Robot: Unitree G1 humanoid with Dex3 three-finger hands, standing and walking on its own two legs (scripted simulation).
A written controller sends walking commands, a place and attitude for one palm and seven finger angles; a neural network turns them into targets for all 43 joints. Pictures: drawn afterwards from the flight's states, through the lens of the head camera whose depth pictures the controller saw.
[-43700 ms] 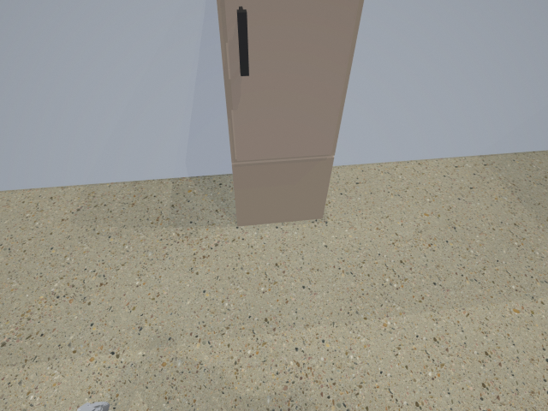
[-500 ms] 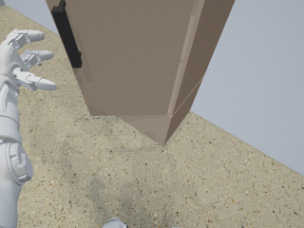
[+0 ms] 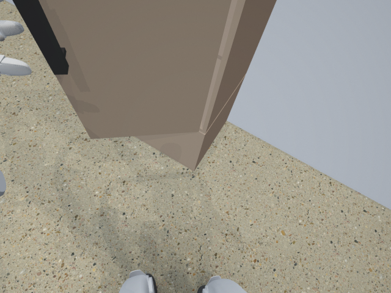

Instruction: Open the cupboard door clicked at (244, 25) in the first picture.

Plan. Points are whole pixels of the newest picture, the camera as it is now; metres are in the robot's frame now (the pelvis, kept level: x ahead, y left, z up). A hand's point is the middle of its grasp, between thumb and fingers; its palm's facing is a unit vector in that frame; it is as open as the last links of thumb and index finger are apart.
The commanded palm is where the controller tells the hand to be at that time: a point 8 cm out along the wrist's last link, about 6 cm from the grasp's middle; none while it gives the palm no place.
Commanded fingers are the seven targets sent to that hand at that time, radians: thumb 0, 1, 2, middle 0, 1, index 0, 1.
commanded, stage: move the hooked fingers beside the handle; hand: left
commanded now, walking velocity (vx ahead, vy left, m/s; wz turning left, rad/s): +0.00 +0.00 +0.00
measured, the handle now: (44, 24) +0.59 +0.21 +0.15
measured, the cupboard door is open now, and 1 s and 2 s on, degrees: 39 39 39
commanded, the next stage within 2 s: slide the fingers in behind the handle in 1.92 s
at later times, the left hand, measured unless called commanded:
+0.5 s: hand (3, 43) +0.53 +0.26 +0.16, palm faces +0.03 -1.00 +0.01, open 14.0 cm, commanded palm +0.52 +0.30 +0.15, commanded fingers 0.00 -0.50 0.30 -0.30 -1.20 -0.30 -1.20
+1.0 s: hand out of the picture +0.54 +0.26 +0.16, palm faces +0.04 -1.00 +0.00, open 14.0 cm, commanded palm +0.53 +0.31 +0.14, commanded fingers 0.00 -0.50 0.30 -0.30 -1.20 -0.30 -1.20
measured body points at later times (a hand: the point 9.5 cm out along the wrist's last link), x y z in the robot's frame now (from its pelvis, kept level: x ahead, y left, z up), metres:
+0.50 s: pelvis +0.01 +0.00 +0.00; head +0.11 +0.03 +0.44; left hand +0.52 +0.31 +0.16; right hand -0.01 -0.27 -0.10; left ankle +0.04 +0.10 -0.70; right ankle -0.05 -0.13 -0.70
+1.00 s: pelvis -0.01 +0.00 -0.01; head +0.12 +0.03 +0.42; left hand +0.53 +0.32 +0.16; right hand -0.07 -0.27 -0.09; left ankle +0.04 +0.10 -0.70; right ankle -0.05 -0.13 -0.70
